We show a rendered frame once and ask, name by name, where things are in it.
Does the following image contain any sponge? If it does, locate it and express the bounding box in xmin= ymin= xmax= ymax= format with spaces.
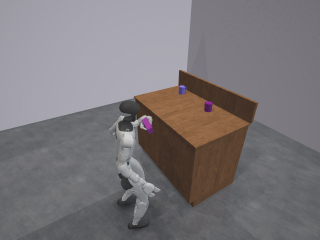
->
xmin=142 ymin=117 xmax=154 ymax=134

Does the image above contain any left robot forearm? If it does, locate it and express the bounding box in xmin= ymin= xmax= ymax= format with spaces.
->
xmin=131 ymin=120 xmax=140 ymax=129

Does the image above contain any table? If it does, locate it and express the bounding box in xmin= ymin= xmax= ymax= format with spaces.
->
xmin=134 ymin=70 xmax=258 ymax=207

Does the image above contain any robot left hand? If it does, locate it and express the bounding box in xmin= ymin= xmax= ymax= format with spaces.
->
xmin=138 ymin=115 xmax=153 ymax=131

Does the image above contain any left robot upper arm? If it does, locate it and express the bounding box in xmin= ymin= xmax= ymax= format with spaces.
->
xmin=109 ymin=115 xmax=125 ymax=136

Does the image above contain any left robot shin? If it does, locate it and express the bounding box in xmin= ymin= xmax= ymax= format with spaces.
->
xmin=122 ymin=178 xmax=145 ymax=201

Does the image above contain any right robot upper arm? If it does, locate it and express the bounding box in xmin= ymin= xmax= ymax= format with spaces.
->
xmin=116 ymin=133 xmax=134 ymax=172

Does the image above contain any right robot forearm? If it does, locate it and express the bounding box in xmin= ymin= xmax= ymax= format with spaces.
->
xmin=119 ymin=165 xmax=147 ymax=189

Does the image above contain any robot right hand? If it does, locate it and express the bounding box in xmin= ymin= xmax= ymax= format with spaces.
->
xmin=142 ymin=182 xmax=161 ymax=197

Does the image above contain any robot right foot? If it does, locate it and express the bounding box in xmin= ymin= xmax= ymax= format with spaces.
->
xmin=128 ymin=219 xmax=149 ymax=230

